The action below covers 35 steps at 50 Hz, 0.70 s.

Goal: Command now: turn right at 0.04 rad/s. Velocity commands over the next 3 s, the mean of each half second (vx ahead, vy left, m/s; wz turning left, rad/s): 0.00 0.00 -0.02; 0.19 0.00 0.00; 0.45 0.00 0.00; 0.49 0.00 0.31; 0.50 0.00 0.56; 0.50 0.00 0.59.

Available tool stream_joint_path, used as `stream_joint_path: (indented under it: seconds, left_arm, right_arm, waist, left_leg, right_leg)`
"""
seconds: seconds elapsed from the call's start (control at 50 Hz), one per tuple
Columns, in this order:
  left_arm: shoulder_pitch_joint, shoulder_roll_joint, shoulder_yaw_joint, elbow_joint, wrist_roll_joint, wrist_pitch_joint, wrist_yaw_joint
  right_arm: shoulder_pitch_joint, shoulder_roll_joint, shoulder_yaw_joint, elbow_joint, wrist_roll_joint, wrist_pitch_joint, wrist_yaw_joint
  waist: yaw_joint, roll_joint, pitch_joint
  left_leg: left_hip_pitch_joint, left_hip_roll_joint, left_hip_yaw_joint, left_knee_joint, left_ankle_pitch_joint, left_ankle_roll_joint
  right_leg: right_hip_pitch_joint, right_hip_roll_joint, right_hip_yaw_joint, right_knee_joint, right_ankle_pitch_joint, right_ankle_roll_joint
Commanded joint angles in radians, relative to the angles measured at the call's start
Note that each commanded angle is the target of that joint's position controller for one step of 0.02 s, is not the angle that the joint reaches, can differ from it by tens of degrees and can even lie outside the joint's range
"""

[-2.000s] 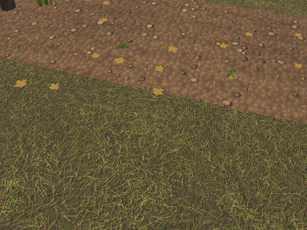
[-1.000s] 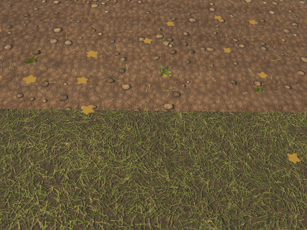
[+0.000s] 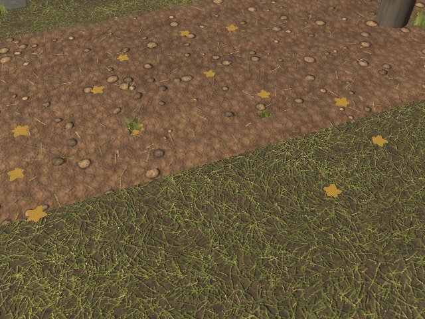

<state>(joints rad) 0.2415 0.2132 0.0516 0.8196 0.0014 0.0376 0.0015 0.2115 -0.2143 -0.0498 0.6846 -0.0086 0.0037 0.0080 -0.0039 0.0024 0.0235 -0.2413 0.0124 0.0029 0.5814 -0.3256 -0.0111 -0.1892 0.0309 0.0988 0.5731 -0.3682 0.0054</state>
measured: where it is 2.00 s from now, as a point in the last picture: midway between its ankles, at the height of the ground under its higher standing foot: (244, 302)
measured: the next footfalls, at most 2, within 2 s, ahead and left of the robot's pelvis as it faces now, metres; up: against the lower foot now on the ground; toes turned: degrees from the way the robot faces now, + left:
left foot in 1.32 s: +0.36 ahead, +0.09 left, +0.00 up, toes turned +1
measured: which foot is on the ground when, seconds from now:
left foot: down 0.00-0.88, up 0.90-1.00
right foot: down 0.00-1.00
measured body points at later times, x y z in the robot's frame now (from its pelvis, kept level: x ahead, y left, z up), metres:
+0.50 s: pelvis +0.00 +0.01 +0.00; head +0.01 +0.01 +0.45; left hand +0.03 +0.26 -0.15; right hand +0.09 -0.24 -0.12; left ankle -0.01 +0.13 -0.73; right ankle -0.04 -0.13 -0.73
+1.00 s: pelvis +0.06 -0.03 +0.00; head +0.07 -0.05 +0.45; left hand +0.02 +0.22 -0.13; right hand +0.13 -0.29 -0.14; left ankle +0.01 +0.12 -0.65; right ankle +0.02 -0.12 -0.73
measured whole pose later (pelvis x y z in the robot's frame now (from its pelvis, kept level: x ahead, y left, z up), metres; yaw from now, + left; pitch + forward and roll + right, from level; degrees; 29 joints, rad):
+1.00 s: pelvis +0.06 -0.03 +0.00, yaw +0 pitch +1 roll +0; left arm 0.42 0.18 0.06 1.07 -0.01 -0.09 0.00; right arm 0.30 -0.25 -0.08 0.89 0.05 -0.04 -0.02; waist 0.03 0.04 -0.02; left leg -0.45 0.01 -0.04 1.10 -0.37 0.05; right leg -0.18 0.02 -0.03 0.52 -0.35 -0.05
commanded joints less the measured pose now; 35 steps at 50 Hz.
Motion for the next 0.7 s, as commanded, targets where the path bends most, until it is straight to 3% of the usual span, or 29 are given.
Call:
stream_joint_path:
  seconds: [0.02,0.2,0.62,0.66,0.7]
  left_arm:
    - [0.005,0.087,0.021,-0.033,-0.001,-0.013,0.007]
    - [0.032,0.091,0.023,0.056,-0.003,-0.015,0.025]
    - [0.077,0.065,0.020,0.234,-0.005,-0.014,0.050]
    - [0.103,0.060,0.022,0.248,-0.013,-0.011,0.055]
    - [0.081,0.057,0.025,0.223,-0.023,-0.021,0.056]
  right_arm:
    - [-0.004,-0.108,-0.031,-0.068,0.001,-0.011,-0.006]
    - [0.017,-0.090,-0.033,-0.027,0.003,-0.006,-0.016]
    - [0.075,-0.075,-0.035,0.143,0.013,-0.005,-0.038]
    - [0.098,-0.093,-0.044,0.164,0.021,0.003,-0.045]
    - [0.123,-0.121,-0.052,0.167,0.033,0.004,-0.052]
  waist:
    - [-0.005,-0.006,-0.041]
    - [-0.002,-0.002,-0.020]
    - [0.003,-0.001,0.033]
    - [0.002,0.021,0.024]
    - [-0.016,0.086,0.082]
  left_leg:
    - [0.072,0.049,-0.057,-0.071,0.312,0.023]
    - [0.079,0.039,-0.048,-0.091,0.323,0.023]
    - [0.075,0.023,-0.035,-0.136,0.255,0.019]
    - [0.067,0.007,-0.035,-0.145,-0.047,0.039]
    - [0.009,0.073,-0.161,-0.222,-0.454,0.108]
  right_leg:
    - [-0.042,-0.041,0.042,-0.082,0.279,-0.015]
    - [-0.015,-0.046,0.033,-0.098,0.299,-0.001]
    - [-0.002,-0.040,-0.003,-0.146,0.251,0.024]
    - [-0.026,0.000,-0.052,-0.103,0.021,0.006]
    - [-0.147,0.024,-0.093,0.011,-0.222,-0.026]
